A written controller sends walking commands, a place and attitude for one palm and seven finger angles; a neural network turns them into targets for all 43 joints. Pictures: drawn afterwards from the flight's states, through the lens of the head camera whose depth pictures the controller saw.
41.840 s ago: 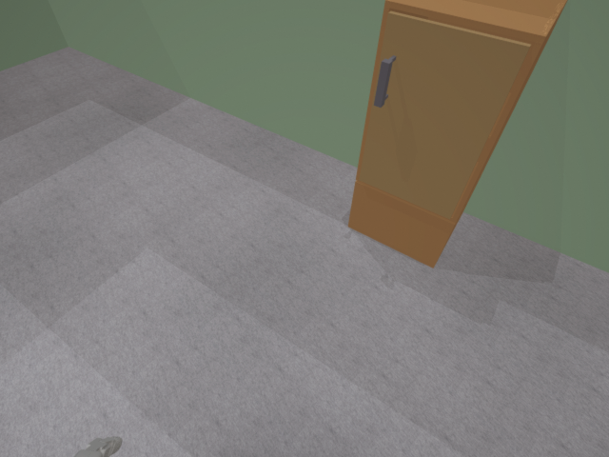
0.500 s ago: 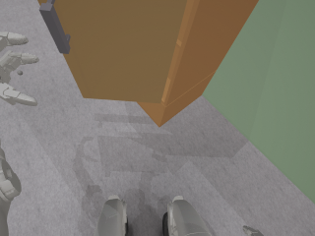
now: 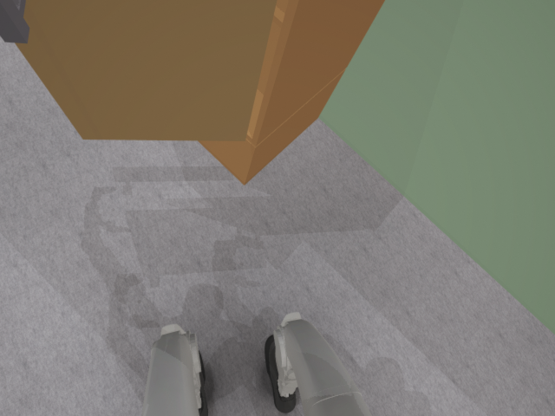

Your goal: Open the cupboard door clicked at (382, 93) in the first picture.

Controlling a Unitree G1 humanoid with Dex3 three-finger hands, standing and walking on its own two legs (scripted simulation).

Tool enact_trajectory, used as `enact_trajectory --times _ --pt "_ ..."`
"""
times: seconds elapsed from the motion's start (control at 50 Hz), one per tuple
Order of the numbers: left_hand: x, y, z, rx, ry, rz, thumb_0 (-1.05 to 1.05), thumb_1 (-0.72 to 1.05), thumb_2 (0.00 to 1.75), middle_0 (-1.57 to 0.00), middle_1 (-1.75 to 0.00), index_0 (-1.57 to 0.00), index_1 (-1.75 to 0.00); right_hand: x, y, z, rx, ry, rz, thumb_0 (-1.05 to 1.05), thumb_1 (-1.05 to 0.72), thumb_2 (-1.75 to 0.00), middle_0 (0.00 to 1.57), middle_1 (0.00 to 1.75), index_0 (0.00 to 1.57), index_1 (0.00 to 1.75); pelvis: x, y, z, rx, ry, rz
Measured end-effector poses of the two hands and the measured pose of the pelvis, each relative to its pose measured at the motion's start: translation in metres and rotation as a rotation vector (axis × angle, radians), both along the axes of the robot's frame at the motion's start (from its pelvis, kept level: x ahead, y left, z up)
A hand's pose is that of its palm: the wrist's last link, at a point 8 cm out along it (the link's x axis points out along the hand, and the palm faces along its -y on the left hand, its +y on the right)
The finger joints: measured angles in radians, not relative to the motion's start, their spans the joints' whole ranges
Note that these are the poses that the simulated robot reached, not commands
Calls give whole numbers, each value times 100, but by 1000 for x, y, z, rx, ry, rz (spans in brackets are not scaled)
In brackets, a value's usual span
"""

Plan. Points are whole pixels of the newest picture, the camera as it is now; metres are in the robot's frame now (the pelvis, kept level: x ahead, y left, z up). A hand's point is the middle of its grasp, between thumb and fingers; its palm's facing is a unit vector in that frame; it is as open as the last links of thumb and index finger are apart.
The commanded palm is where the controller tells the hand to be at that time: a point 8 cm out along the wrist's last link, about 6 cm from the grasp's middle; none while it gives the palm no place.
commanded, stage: move the hooked fingers beside the handle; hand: left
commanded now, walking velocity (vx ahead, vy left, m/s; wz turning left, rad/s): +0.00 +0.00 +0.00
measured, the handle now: out of the picture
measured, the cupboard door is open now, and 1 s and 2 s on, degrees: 48 48 48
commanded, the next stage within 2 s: slide the fingers in behind the handle in 1.44 s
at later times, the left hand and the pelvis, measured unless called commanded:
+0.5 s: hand out of the picture +0.58 +0.32 +0.09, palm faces -0.02 -1.00 -0.05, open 14.0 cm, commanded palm +0.59 +0.32 +0.09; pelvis +0.02 +0.01 +0.00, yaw -1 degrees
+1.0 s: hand out of the picture +0.58 +0.31 +0.09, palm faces +0.00 -1.00 -0.04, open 14.0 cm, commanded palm +0.59 +0.33 +0.08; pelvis +0.01 +0.00 +0.01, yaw -1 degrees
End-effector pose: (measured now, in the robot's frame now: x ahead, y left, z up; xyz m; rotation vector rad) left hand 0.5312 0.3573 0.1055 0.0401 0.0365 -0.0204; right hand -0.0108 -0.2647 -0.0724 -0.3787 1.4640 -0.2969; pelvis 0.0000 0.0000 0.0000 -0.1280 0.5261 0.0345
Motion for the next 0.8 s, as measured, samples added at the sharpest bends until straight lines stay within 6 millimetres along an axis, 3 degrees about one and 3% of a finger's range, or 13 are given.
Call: enact_trajectory --times 0.2,0.36,0.54,0.68,0.8 --pt "31 3 -3 -11 9 6 -1 -49 30 -30 -120 -30 -120 -17 15 2 -8 62 -39 0 -90 -90 21 30 20 30 4 6 -6 -19 41 -7" --pt "34 15 -19 4 39 7 -1 -49 30 -30 -120 -30 -120 -21 28 5 12 115 -66 0 -90 -90 21 30 20 30 10 11 -5 -27 59 -13" --pt "30 20 -4 -5 -5 -1 -1 -49 30 -30 -120 -29 -120 -6 30 18 28 120 -46 0 -90 -90 21 30 20 30 19 12 9 -31 50 9" --pt "29 3 -4 -22 72 -24 -1 -50 30 -30 -120 -29 -120 11 19 26 12 56 -8 0 -90 -90 21 30 20 30 23 9 16 -25 25 20" --pt "31 -7 -4 -12 23 -2 -1 -49 30 -30 -120 -30 -120 16 10 22 -1 18 -9 0 -90 -90 21 30 20 30 21 7 13 -18 15 6"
